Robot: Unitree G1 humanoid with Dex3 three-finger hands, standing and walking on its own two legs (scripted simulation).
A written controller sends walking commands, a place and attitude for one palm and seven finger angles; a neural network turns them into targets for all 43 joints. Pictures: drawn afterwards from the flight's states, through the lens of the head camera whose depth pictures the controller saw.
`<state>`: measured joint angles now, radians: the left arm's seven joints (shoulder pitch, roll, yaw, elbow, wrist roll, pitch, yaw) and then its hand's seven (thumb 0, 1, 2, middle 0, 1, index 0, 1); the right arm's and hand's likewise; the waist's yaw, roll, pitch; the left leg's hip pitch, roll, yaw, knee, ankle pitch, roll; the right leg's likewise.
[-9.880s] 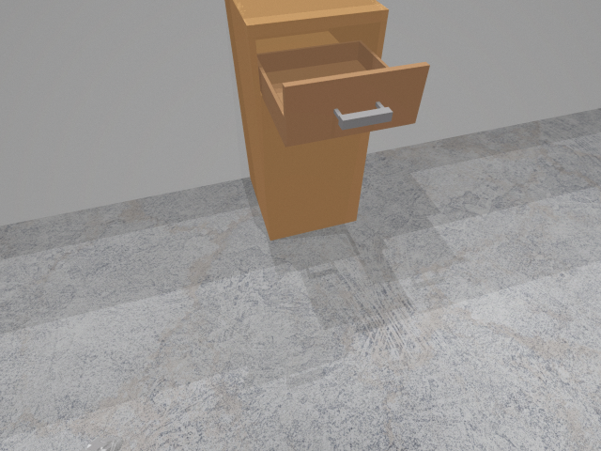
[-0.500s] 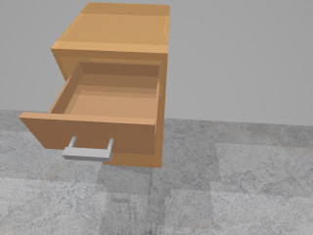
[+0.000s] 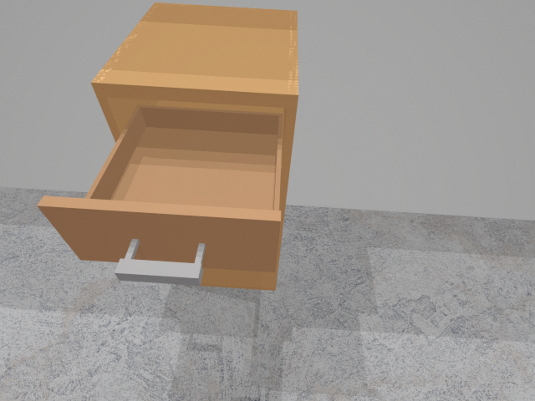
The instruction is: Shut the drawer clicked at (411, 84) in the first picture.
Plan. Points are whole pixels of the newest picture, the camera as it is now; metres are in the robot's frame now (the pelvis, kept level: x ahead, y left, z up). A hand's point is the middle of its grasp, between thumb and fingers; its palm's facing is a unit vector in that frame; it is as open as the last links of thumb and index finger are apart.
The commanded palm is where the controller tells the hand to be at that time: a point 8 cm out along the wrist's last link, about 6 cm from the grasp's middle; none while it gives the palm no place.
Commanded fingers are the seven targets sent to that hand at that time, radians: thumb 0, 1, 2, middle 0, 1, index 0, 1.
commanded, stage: raise the hand and make a fist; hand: left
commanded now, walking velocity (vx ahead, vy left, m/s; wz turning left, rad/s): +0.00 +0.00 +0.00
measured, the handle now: (164, 259) +0.32 +0.19 +0.01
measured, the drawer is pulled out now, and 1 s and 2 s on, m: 0.29 0.29 0.29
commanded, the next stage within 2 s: bring the fist close to the handle in 1.96 s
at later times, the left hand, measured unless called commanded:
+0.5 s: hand out of the picture +0.10 +0.16 -0.03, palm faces +0.08 -1.00 -0.04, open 5.9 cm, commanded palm +0.10 +0.23 -0.01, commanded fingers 0.00 0.90 0.90 -0.66 -0.80 -0.66 -0.80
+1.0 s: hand (127, 397) +0.13 +0.18 +0.03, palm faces +0.02 -1.00 -0.06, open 3.5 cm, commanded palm +0.09 +0.23 +0.05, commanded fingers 0.00 0.90 0.90 -1.16 -1.34 -1.16 -1.34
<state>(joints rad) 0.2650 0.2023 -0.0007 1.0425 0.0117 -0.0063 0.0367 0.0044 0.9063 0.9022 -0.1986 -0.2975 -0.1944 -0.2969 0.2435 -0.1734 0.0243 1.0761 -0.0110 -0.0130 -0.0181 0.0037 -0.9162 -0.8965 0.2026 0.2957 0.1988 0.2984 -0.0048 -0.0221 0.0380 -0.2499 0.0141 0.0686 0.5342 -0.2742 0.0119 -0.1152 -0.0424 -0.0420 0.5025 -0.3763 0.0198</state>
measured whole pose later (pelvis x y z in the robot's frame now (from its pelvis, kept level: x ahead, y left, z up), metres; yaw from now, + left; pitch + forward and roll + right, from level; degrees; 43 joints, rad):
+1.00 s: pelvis -0.04 -0.02 -0.04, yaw +1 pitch +7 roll -1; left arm 0.60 0.22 0.21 -0.14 -0.31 -0.35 -0.33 0.02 0.90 0.90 -0.97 -1.13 -0.96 -1.13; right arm 0.29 -0.25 -0.04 0.63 0.05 -0.29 -0.07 0.01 -0.90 -0.90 0.20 0.30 0.20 0.30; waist -0.01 0.03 -0.09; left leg -0.65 0.06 0.01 0.88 -0.36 -0.01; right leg -0.51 -0.01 -0.08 0.87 -0.49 -0.01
